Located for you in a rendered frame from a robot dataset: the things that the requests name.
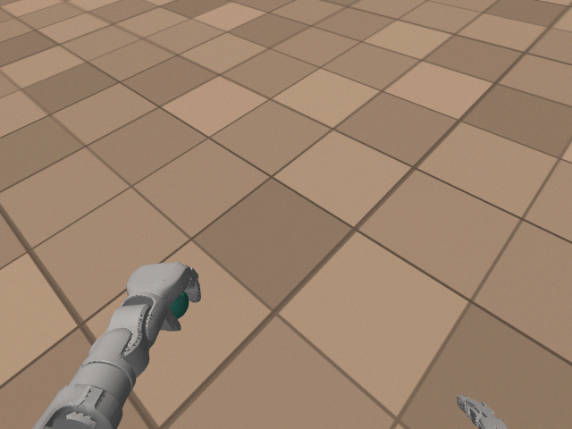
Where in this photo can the left robot arm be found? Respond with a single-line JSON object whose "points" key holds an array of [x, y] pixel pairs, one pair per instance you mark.
{"points": [[96, 394]]}

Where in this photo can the ball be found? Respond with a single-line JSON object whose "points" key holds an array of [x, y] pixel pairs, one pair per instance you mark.
{"points": [[180, 305]]}

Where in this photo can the right robot hand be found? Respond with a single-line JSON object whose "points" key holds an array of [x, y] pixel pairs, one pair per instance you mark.
{"points": [[481, 415]]}

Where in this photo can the left robot hand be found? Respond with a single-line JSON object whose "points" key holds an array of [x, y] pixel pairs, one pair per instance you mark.
{"points": [[167, 281]]}

